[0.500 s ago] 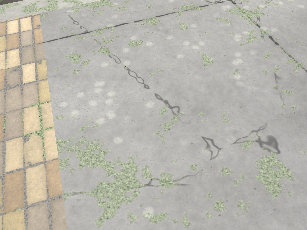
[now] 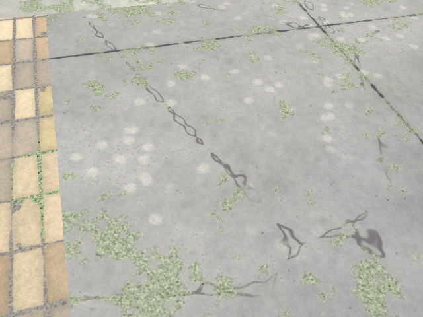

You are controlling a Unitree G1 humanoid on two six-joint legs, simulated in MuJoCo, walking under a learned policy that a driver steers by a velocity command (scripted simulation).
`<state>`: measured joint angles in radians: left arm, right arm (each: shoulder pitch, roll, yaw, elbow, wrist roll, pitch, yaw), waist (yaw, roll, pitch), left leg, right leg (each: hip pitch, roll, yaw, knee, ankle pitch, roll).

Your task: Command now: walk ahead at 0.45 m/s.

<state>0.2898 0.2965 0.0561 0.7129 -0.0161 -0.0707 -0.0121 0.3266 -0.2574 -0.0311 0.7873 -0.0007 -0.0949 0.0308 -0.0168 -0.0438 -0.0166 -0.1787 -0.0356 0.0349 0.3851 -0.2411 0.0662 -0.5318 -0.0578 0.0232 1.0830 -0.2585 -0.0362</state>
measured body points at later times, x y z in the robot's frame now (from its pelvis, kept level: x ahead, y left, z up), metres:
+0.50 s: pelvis +0.27 -0.05 -0.01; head +0.30 -0.05 +0.44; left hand +0.41 +0.22 -0.11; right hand +0.34 -0.32 -0.13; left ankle +0.17 +0.09 -0.65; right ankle +0.33 -0.13 -0.75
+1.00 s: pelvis +0.54 +0.03 -0.01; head +0.57 +0.05 +0.44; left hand +0.59 +0.31 -0.15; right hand +0.70 -0.23 -0.10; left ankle +0.60 +0.12 -0.75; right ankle +0.43 -0.12 -0.66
